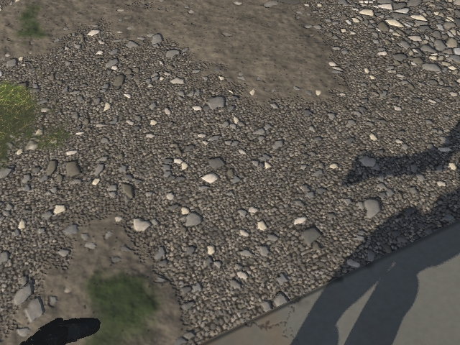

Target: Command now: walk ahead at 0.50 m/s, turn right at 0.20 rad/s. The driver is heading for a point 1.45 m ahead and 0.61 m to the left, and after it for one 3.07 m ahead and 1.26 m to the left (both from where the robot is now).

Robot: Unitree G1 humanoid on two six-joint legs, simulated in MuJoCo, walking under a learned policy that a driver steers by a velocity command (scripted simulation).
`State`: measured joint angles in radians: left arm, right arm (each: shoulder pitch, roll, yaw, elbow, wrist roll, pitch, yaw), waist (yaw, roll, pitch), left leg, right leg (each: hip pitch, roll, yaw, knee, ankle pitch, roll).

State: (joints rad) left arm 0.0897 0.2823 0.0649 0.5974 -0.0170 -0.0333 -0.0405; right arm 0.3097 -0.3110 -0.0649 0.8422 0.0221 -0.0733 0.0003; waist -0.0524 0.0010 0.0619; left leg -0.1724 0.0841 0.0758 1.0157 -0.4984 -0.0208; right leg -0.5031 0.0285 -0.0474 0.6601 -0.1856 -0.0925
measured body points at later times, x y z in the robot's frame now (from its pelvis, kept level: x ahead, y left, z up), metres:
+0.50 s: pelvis +0.28 +0.04 +0.00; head +0.31 +0.05 +0.45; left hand +0.26 +0.33 -0.12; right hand +0.52 -0.15 -0.09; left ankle +0.39 +0.15 -0.72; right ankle +0.10 -0.08 -0.71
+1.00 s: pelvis +0.57 +0.09 +0.01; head +0.59 +0.10 +0.46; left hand +0.65 +0.42 -0.06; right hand +0.76 -0.14 -0.11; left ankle +0.39 +0.15 -0.70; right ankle +0.72 +0.04 -0.72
